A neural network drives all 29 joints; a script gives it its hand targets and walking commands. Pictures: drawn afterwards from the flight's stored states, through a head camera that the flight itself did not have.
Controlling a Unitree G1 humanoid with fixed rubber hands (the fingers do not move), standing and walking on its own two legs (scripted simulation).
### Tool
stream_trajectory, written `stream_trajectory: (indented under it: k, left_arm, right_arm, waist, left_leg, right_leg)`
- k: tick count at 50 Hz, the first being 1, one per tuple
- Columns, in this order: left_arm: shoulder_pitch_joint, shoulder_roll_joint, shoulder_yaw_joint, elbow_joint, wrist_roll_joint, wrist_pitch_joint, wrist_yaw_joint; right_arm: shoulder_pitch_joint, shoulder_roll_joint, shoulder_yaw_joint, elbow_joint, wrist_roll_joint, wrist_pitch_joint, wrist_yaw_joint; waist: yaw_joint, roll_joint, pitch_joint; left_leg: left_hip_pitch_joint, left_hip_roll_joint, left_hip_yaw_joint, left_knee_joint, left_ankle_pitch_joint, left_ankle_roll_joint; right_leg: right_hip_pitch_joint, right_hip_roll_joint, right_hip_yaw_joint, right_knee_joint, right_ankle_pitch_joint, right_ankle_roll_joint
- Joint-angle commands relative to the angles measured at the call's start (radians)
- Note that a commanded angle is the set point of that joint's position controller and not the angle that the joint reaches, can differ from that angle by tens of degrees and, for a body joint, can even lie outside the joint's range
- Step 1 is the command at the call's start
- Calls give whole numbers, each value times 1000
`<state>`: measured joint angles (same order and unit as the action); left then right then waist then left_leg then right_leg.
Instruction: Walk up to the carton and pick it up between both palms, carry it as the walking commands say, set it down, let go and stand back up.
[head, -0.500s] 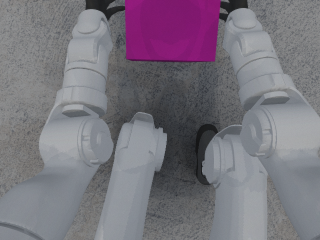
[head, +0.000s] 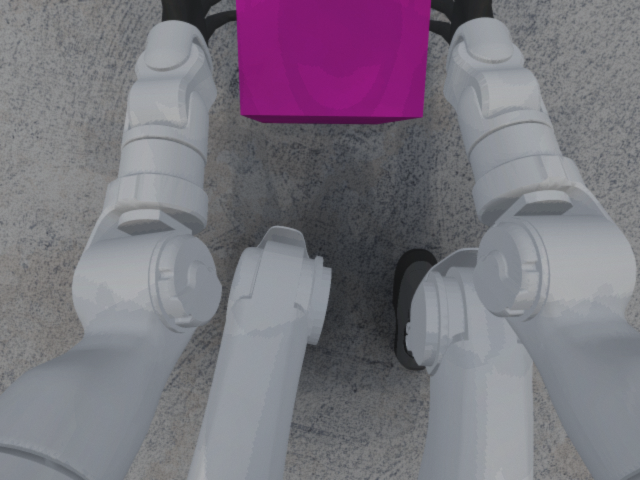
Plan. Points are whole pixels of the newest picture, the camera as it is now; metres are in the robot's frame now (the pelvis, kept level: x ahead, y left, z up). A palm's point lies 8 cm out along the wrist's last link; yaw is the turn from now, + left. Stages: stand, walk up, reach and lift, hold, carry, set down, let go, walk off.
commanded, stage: set down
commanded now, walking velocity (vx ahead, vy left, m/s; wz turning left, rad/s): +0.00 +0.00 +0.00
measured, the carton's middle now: (326, 23) +0.55 +0.06 -0.25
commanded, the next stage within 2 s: none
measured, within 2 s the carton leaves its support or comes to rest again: rests again in 0.64 s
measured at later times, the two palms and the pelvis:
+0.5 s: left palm (190, 20) +0.51 +0.19 -0.16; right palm (469, 24) +0.54 -0.08 -0.17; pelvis +0.00 +0.00 +0.00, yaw +0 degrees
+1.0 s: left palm (174, 45) +0.49 +0.21 -0.18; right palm (512, 35) +0.53 -0.12 -0.17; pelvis -0.01 +0.00 +0.00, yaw +0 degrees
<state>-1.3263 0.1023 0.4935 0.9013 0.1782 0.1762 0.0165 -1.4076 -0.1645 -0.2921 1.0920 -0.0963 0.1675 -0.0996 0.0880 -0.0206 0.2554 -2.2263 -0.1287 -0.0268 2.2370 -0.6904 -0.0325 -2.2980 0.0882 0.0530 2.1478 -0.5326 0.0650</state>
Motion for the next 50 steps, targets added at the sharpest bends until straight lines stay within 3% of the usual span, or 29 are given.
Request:
stream_trajectory:
  k: [1,6,8,9,10,15,16,17,18,22,25,29,32,36,37,38,41,42,43,45,46,50]
  left_arm:
    - [-379,-784,-358,88,-57,21,-237]
    - [-382,-775,-361,89,-65,17,-233]
    - [-387,-767,-365,94,-66,11,-228]
    - [-387,-762,-361,98,-60,8,-227]
    - [-381,-757,-364,91,-65,8,-226]
    - [-358,-752,-348,114,-53,4,-222]
    - [-369,-735,-343,107,-55,2,-221]
    - [-358,-738,-345,108,-53,3,-219]
    - [-358,-733,-343,107,-51,-1,-218]
    - [-363,-691,-344,100,-60,-11,-205]
    - [-338,-641,-320,116,-47,-19,-190]
    - [-337,-559,-292,115,-45,-34,-170]
    - [-304,-457,-253,135,-34,-49,-137]
    - [-204,-108,-158,149,-37,-94,-40]
    - [-166,-11,-143,152,-49,-106,-9]
    - [-157,68,-157,145,-76,-117,18]
    - [-180,193,-206,116,-171,-153,63]
    - [-204,215,-216,104,-190,-162,69]
    - [-212,200,-248,100,-220,-168,71]
    - [-251,238,-273,82,-250,-180,75]
    - [-265,251,-278,93,-266,-179,77]
    - [-281,290,-314,93,-300,-181,78]
  right_arm:
    - [-415,766,213,-67,33,-43,196]
    - [-404,755,207,-74,21,-45,196]
    - [-401,752,205,-66,24,-50,195]
    - [-399,756,205,-54,22,-48,196]
    - [-397,740,206,-65,22,-50,196]
    - [-382,727,192,-59,6,-55,193]
    - [-399,725,193,-61,10,-54,193]
    - [-375,720,185,-52,7,-53,192]
    - [-383,709,189,-45,5,-56,191]
    - [-379,666,178,-51,0,-67,181]
    - [-378,616,167,-44,-7,-73,169]
    - [-373,542,146,-44,-11,-87,151]
    - [-362,406,120,-25,-18,-101,122]
    - [-272,43,38,-12,-26,-132,37]
    - [-248,-63,24,-14,-17,-139,10]
    - [-212,-147,18,-1,-7,-146,-12]
    - [-211,-211,63,-22,65,-161,-39]
    - [-230,-200,92,-35,96,-164,-37]
    - [-236,-187,107,-22,112,-168,-32]
    - [-260,-167,155,-27,167,-167,-22]
    - [-279,-185,154,-29,177,-166,-19]
    - [-276,-188,191,-6,238,-159,-10]
  waist:
    - [-2,-3,-855]
    - [-16,-10,-850]
    - [-13,0,-852]
    - [2,5,-850]
    - [-15,-4,-858]
    - [-16,-5,-832]
    - [-3,-13,-851]
    - [-23,-4,-842]
    - [-4,-1,-850]
    - [-25,-9,-854]
    - [-8,-11,-853]
    - [-14,-17,-861]
    - [-5,-11,-875]
    - [-18,-15,-913]
    - [-14,-6,-923]
    - [-30,6,-923]
    - [-17,-17,-944]
    - [-1,-17,-966]
    - [-15,-19,-961]
    - [23,-30,-968]
    - [15,-41,-972]
    - [52,-32,-979]
  left_leg:
    - [277,-10,43,-261,388,-2]
    - [257,-11,41,-264,373,2]
    - [269,-9,37,-261,398,-4]
    - [272,-10,43,-260,397,-4]
    - [269,-10,38,-256,395,-1]
    - [257,-9,40,-258,397,-1]
    - [255,-10,38,-258,394,3]
    - [255,-7,40,-258,398,0]
    - [260,-10,42,-255,409,-4]
    - [262,-6,41,-254,402,-6]
    - [268,-8,45,-252,401,-9]
    - [273,-1,46,-258,382,-9]
    - [302,5,56,-254,390,-22]
    - [349,23,63,-257,394,-39]
    - [362,24,69,-263,405,-44]
    - [364,28,58,-278,411,-44]
    - [370,32,53,-270,423,-28]
    - [379,38,53,-265,424,-25]
    - [372,44,49,-265,441,-20]
    - [355,55,57,-268,418,-19]
    - [358,59,49,-264,420,-16]
    - [358,78,51,-270,374,-14]
  right_leg:
    - [489,65,-92,-67,259,-84]
    - [505,64,-98,-67,259,-81]
    - [488,63,-98,-60,273,-78]
    - [490,62,-93,-61,272,-79]
    - [488,60,-98,-56,272,-77]
    - [480,62,-100,-63,270,-75]
    - [484,59,-96,-57,273,-75]
    - [486,63,-100,-63,276,-75]
    - [489,56,-95,-59,284,-74]
    - [505,57,-100,-57,286,-69]
    - [498,54,-98,-60,277,-63]
    - [524,53,-100,-59,272,-58]
    - [537,44,-100,-66,269,-53]
    - [577,28,-103,-75,268,-40]
    - [582,24,-100,-82,280,-34]
    - [582,17,-104,-81,293,-34]
    - [578,-1,-88,-76,307,-29]
    - [589,-6,-81,-70,311,-30]
    - [588,-8,-86,-62,327,-33]
    - [582,-20,-77,-67,312,-29]
    - [584,-25,-74,-67,308,-28]
    - [579,-39,-74,-70,272,-23]
